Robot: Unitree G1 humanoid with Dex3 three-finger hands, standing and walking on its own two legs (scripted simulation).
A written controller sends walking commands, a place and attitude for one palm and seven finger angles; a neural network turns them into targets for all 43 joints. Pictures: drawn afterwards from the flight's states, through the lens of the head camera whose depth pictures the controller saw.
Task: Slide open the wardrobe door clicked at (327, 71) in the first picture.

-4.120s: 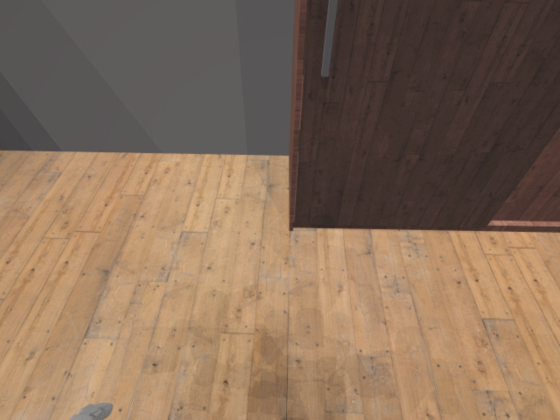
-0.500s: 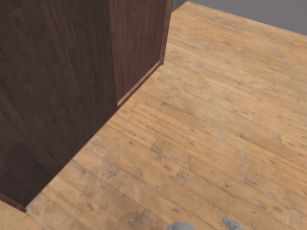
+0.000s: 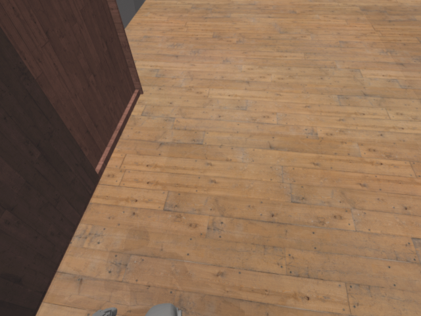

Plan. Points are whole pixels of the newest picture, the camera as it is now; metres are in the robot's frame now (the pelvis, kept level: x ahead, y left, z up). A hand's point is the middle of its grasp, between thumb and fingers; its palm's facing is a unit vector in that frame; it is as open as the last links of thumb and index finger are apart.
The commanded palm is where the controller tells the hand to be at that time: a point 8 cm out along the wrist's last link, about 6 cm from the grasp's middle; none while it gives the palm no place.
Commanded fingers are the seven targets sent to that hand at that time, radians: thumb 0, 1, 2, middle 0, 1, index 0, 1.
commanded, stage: walk to a spot facing it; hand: left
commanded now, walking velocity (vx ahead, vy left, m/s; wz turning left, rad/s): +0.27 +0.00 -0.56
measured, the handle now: out of the picture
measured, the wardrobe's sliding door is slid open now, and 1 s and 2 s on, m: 0.00 0.00 0.00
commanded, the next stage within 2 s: turn to face it in 0.54 s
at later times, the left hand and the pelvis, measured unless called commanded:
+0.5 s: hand (120, 286) +0.21 +0.23 -0.17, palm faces -0.24 -0.95 -0.18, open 7.4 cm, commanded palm none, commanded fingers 0.00 0.90 0.90 -0.20 -0.30 -0.20 -0.30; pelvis +0.11 +0.05 +0.01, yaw -18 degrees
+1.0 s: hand (190, 222) +0.37 +0.08 -0.16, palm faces -0.38 -0.91 -0.16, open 7.4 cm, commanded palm none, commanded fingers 0.00 0.90 0.90 -0.20 -0.30 -0.20 -0.30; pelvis +0.18 -0.01 -0.01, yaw -19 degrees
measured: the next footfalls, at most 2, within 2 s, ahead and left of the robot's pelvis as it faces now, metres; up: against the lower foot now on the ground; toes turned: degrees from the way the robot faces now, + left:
left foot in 0.28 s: +0.15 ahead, +0.14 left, +0.00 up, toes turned -4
right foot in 0.72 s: +0.20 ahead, -0.14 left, +0.00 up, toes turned -33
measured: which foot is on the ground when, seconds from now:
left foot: up 0.00-0.26, down 0.28-0.72, up 0.74-1.00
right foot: down 0.00-0.28, up 0.30-0.70, down 0.72-1.00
